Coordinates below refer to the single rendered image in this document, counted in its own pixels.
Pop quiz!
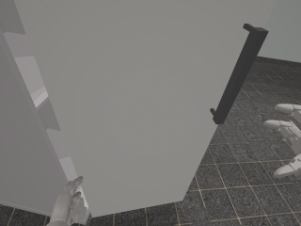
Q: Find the fridge door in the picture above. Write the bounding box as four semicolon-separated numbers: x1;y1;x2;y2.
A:
14;0;277;218

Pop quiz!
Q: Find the handle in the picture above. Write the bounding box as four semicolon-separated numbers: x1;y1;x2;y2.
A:
210;24;269;124

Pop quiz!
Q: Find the robot left hand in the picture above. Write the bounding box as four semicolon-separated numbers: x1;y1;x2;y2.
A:
49;176;87;226

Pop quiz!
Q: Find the robot right hand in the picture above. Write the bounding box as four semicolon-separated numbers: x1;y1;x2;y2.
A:
263;104;301;178

